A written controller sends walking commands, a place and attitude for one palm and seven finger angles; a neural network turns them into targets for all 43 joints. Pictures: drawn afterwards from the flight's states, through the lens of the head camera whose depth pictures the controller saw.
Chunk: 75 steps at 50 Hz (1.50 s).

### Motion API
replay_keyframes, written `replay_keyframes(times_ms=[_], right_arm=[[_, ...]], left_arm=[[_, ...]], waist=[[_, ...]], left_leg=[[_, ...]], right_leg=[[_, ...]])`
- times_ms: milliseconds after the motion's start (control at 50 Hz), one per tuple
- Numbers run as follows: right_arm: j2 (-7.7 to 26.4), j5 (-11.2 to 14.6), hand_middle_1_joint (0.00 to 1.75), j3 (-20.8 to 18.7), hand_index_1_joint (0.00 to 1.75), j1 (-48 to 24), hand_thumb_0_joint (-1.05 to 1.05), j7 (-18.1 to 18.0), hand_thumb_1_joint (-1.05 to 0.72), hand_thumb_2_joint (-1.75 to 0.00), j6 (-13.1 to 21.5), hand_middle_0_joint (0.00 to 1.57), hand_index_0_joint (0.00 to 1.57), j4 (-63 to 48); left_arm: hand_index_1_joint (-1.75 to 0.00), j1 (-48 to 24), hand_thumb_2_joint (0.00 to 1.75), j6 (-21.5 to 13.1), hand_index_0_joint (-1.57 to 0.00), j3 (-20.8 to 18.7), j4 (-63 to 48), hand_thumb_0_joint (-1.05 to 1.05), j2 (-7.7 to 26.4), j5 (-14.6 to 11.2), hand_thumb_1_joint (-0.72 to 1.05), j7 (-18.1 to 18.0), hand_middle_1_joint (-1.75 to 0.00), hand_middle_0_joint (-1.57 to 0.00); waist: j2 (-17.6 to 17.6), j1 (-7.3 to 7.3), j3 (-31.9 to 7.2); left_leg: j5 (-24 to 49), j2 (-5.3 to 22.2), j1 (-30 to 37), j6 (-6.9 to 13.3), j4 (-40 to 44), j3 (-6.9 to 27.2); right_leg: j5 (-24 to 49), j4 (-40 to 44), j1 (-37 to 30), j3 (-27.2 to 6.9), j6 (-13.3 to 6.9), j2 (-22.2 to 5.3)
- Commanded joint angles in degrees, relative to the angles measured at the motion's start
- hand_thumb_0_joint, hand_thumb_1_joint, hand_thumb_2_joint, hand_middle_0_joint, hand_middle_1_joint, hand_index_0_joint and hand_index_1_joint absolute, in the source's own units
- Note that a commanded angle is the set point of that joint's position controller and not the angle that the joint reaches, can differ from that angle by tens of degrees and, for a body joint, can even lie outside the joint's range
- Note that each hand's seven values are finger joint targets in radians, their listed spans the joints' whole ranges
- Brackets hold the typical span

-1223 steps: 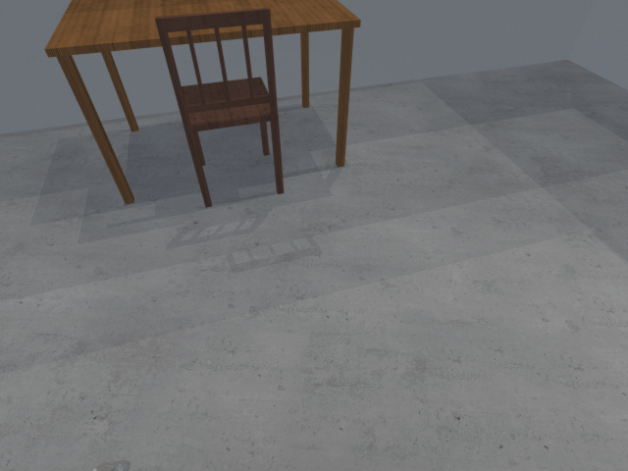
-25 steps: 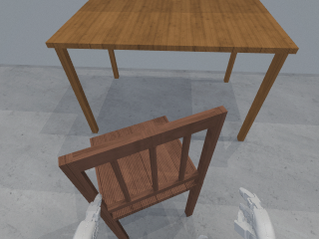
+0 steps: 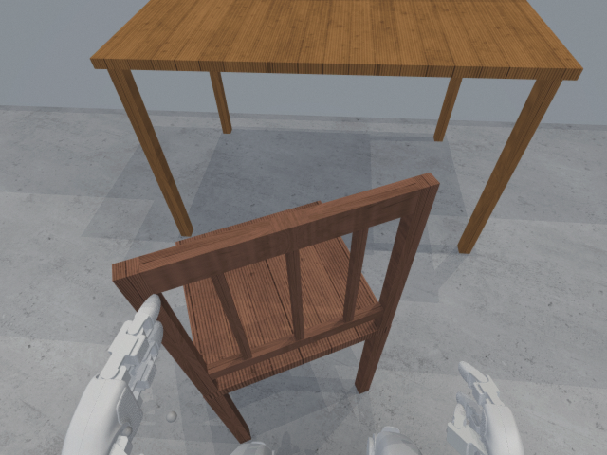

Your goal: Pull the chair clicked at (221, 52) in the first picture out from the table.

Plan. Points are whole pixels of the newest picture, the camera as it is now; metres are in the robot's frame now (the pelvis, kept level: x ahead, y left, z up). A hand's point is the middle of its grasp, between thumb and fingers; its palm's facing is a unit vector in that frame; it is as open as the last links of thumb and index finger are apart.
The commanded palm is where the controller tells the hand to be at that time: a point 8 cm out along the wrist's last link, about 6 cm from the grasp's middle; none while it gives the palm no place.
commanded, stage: draw the hand back to the body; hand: left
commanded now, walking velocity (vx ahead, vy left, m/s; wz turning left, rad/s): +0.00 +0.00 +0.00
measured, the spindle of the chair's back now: (296, 298) +0.35 +0.04 -0.03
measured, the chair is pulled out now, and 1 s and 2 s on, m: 0.51 0.51 0.51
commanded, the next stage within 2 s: step back with the hand held close in 1.18 s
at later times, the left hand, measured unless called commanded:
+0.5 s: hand (58, 342) +0.19 +0.23 +0.17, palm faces +0.35 -0.83 -0.44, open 12.6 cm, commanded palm +0.15 +0.27 +0.20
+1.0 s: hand (7, 238) +0.25 +0.27 +0.24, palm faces +0.48 -0.76 -0.44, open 7.7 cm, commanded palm +0.20 +0.30 +0.26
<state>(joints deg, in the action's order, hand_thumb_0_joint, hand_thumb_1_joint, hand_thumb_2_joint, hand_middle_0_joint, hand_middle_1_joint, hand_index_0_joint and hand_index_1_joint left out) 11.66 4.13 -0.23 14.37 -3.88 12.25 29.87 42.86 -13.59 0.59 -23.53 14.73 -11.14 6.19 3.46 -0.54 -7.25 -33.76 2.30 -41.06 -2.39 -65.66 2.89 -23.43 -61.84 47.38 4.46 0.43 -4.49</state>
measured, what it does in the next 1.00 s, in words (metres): rises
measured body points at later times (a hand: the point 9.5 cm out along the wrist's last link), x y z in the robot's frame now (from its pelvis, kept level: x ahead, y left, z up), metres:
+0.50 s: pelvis +0.03 +0.00 +0.06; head +0.01 -0.03 +0.51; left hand +0.17 +0.27 +0.20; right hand +0.21 -0.22 -0.02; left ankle +0.00 +0.14 -0.66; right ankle +0.07 -0.13 -0.66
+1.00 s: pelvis +0.06 +0.00 +0.08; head +0.04 -0.03 +0.53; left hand +0.22 +0.30 +0.27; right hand +0.24 -0.24 -0.01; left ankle +0.00 +0.14 -0.66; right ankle +0.07 -0.13 -0.66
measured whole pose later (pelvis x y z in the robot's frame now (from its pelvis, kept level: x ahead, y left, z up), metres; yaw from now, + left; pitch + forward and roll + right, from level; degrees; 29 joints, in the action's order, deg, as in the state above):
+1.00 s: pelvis +0.06 +0.00 +0.08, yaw -1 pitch -4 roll +0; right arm 14.0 1.3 -0.8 10.3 -4.8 8.3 38.9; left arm 27.9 -3.5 -20.5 -22.9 19.9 -3.2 -9.2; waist 5.2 -3.0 1.2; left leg -21.2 2.8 -3.0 -1.9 -27.8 -0.1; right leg -14.1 -29.5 11.7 3.7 1.1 -2.7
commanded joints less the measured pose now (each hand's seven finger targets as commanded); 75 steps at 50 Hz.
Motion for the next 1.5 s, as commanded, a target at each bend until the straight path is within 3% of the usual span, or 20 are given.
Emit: replay_keyframes(times_ms=[0,80,100,140,180,320,420,540,620,720,780,900,1040,1080,1200,1280,1300,1340,1400,1480], right_arm=[[6.6,0.9,0.3,-2.1,0.3,-6.6,0.0,-1.8,-0.9,-0.9,5.4,0.2,0.2,-10.9],[6.7,1.0,0.3,-1.7,0.3,-6.3,0.0,-2.5,-0.9,-0.9,7.4,0.2,0.2,-8.9],[6.8,-0.8,0.3,-2.2,0.3,-5.3,0.0,-3.8,-0.9,-0.9,4.2,0.2,0.2,-8.7],[6.0,-1.1,0.3,-1.2,0.3,-4.8,0.0,-4.2,-0.9,-0.9,3.1,0.2,0.2,-10.2],[5.8,-1.4,0.3,-0.9,0.3,-5.6,0.0,-4.7,-0.9,-0.9,2.1,0.2,0.2,-9.0],[6.8,-1.8,0.3,-0.1,0.3,-6.7,0.0,-5.0,-0.9,-0.9,1.9,0.2,0.2,-7.6],[6.9,-2.1,0.3,0.1,0.3,-7.7,0.0,-4.4,-0.9,-0.9,3.3,0.2,0.2,-5.6],[6.8,-2.4,0.3,-1.0,0.3,-8.5,0.0,-2.7,-0.9,-0.9,2.6,0.2,0.2,-3.1],[7.3,-2.6,0.3,-2.0,0.3,-9.5,0.0,-2.3,-0.9,-0.9,1.2,0.2,0.2,-2.3],[7.2,-2.9,0.3,-1.5,0.3,-9.9,0.0,-2.0,-0.9,-0.9,1.7,0.2,0.2,-1.9],[6.9,-3.0,0.3,-1.4,0.3,-9.7,0.0,-1.9,-0.9,-0.9,2.2,0.2,0.2,-0.9],[7.8,-2.6,0.3,-2.6,0.3,-10.6,0.0,-1.3,-0.9,-0.9,-0.4,0.2,0.2,-0.1],[7.4,-3.2,0.3,-2.1,0.3,-11.3,0.0,-0.9,-0.9,-0.9,0.1,0.2,0.2,-1.1],[7.2,-3.3,0.3,-2.0,0.3,-11.0,0.0,-0.9,-0.9,-0.9,0.5,0.2,0.2,-0.9],[7.4,-3.1,0.3,-2.0,0.3,-10.9,0.0,-1.1,-0.9,-0.9,-0.6,0.2,0.2,-0.1],[8.0,-3.1,0.3,-1.6,0.3,-11.1,0.0,-0.8,-0.9,-0.9,-0.8,0.2,0.2,-0.8],[8.2,-2.1,0.3,-1.9,0.3,-9.2,0.0,-1.0,-0.9,-0.9,-1.6,0.2,0.2,-2.7],[7.2,-2.7,0.3,-1.5,0.3,-10.6,0.0,-1.3,-0.9,-0.9,-2.0,0.2,0.2,-1.6],[7.8,-3.3,0.3,-1.8,0.3,-10.9,0.0,-0.7,-0.9,-0.9,-3.3,0.2,0.2,-2.6],[7.3,-3.6,0.3,-2.6,0.3,-11.9,0.0,-0.3,-0.9,-0.9,-5.4,0.2,0.2,-4.0]], left_arm=[[-0.01,-3.9,0.22,-3.7,-0.01,-10.2,-16.6,0.0,5.0,-4.4,-0.51,-0.6,-0.01,-0.01],[-0.04,-5.8,0.29,-3.8,-0.02,-13.9,-17.3,0.0,7.2,-6.4,-0.37,-0.4,-0.04,-0.02],[-0.05,-0.2,0.31,3.4,-0.03,-17.2,-14.0,0.0,17.4,4.8,-0.33,-8.6,-0.05,-0.03],[-0.06,-2.3,0.34,8.2,-0.04,-13.1,-20.3,0.0,11.4,6.1,-0.26,-13.6,-0.06,-0.04],[-0.08,-4.1,0.37,10.0,-0.05,-12.9,-18.5,0.0,10.6,7.2,-0.19,-15.7,-0.08,-0.05],[-0.13,-11.2,0.5,11.3,-0.08,-17.3,-18.7,0.0,15.3,8.1,0.07,-18.2,-0.13,-0.08],[-0.16,-13.6,0.58,10.6,-0.11,-20.3,-20.4,0.0,17.3,8.4,0.25,-18.8,-0.16,-0.11],[-0.21,-10.7,0.69,9.7,-0.14,-18.6,-9.7,0.0,10.2,8.5,0.47,-17.1,-0.21,-0.14],[-0.24,-12.2,0.76,8.6,-0.16,-23.2,-8.3,0.0,13.6,8.6,0.61,-16.6,-0.24,-0.16],[-0.28,-19.1,0.85,6.8,-0.19,-28.8,-17.8,0.0,19.7,8.5,0.79,-17.0,-0.28,-0.19],[-0.3,-19.6,0.9,6.6,-0.2,-29.7,-17.8,0.0,19.4,8.5,0.9,-17.5,-0.3,-0.2],[-0.3,-16.2,0.9,7.6,-0.2,-25.6,-6.8,0.0,13.2,8.0,0.9,-15.9,-0.3,-0.2],[-0.3,-18.3,0.9,6.7,-0.2,-28.1,-17.1,0.0,17.7,8.8,0.9,-16.2,-0.3,-0.2],[-0.3,-17.2,0.9,7.0,-0.2,-27.8,-18.2,0.0,17.3,8.9,0.9,-16.5,-0.3,-0.2],[-0.3,-18.2,0.9,8.6,-0.2,-26.8,-11.6,0.0,15.0,8.6,0.9,-16.4,-0.3,-0.2],[-0.3,-23.1,0.9,8.2,-0.2,-25.1,-14.6,0.0,14.8,8.5,0.9,-15.9,-0.3,-0.2],[-0.3,-33.2,0.9,4.6,-0.2,-34.6,-17.8,0.0,25.1,7.5,0.9,-15.8,-0.3,-0.2],[-0.3,-28.3,0.9,3.7,-0.2,-32.1,-12.5,0.0,21.2,8.0,0.9,-15.2,-0.3,-0.2],[-0.3,-18.2,0.9,4.2,-0.2,-28.6,-10.5,0.0,15.7,8.6,0.9,-14.7,-0.3,-0.2],[-0.3,-9.5,0.9,4.1,-0.2,-30.3,-13.0,0.0,16.4,9.2,0.9,-15.2,-0.3,-0.2]], waist=[[-5.0,0.41,-4.1],[-3.3,-0.2,-3.6],[1.7,-3.74,-7.4],[2.1,-1.64,-3.8],[2.7,-1.55,1.3],[0.6,-2.01,5.3],[1.7,-2.51,4.4],[-3.3,-2.23,9.3],[-5.9,-2.96,8.1],[2.7,-3.39,2.0],[3.7,-3.49,1.6],[-6.1,-2.66,7.8],[3.3,-3.93,0.7],[3.3,-3.86,0.0],[-1.3,-2.95,6.4],[0.6,-2.74,5.9],[-0.7,-1.35,11.2],[-1.2,-1.05,11.7],[0.4,-1.08,5.1],[-0.3,-1.28,-3.2]], left_leg=[[4.5,-2.8,-2.9,2.7,14.9,-1.7],[7.1,-2.6,0.8,2.6,17.2,-1.1],[7.0,-0.9,5.5,2.3,20.3,-2.2],[6.8,-1.3,6.7,2.0,23.5,-1.7],[7.3,-0.7,8.1,2.2,24.9,-1.6],[10.0,-0.6,15.0,2.5,30.3,-1.1],[14.4,-0.9,20.0,2.4,33.5,-1.1],[18.6,-0.6,23.2,2.9,36.6,-2.0],[22.0,-0.3,25.1,3.4,37.9,-2.7],[27.3,-0.6,30.2,3.1,39.5,-3.2],[31.0,-0.2,32.4,2.9,40.3,-3.4],[29.1,0.5,30.7,3.4,41.5,-4.1],[34.3,0.2,34.2,3.0,42.7,-3.4],[37.4,0.5,35.4,2.9,42.2,-3.6],[33.3,0.8,32.7,2.8,43.2,-3.9],[32.1,0.6,32.9,2.9,43.9,-3.5],[27.8,2.4,30.8,4.0,43.2,-3.1],[25.3,2.2,29.9,3.9,44.6,-2.2],[36.8,3.3,33.2,3.8,44.2,-2.2],[46.7,4.2,35.3,3.6,42.3,-2.4]], right_leg=[[-13.8,18.9,-15.6,-4.0,-1.2,1.9],[-10.2,20.0,-18.0,-3.2,-1.3,2.2],[-8.2,20.8,-23.6,-6.0,-2.5,0.4],[-5.0,21.4,-23.8,-3.0,-2.0,0.4],[-3.6,22.5,-23.7,-2.0,-2.2,0.9],[-0.7,27.9,-29.4,-2.3,-2.4,1.2],[4.4,30.3,-33.9,-2.7,-2.4,1.4],[9.4,33.3,-34.8,-1.9,-1.5,1.3],[13.9,34.2,-37.6,-2.3,-1.5,1.2],[20.0,34.9,-42.1,-3.3,-1.9,0.7],[23.2,35.4,-43.1,-2.7,-2.0,0.6],[21.7,36.8,-40.9,-1.6,-1.2,1.1],[23.6,36.0,-44.5,-1.8,-1.8,0.6],[25.5,36.0,-44.6,-1.7,-1.9,0.7],[23.2,36.9,-42.6,-1.4,-1.7,1.2],[21.3,36.8,-42.4,-1.4,-1.7,1.1],[26.8,39.8,-36.8,-8.5,-1.8,-1.2],[26.4,39.9,-37.1,-8.7,-2.3,-2.2],[34.3,36.1,-40.5,-6.9,-1.7,-2.2],[41.7,33.7,-43.6,-5.9,-1.2,-2.8]])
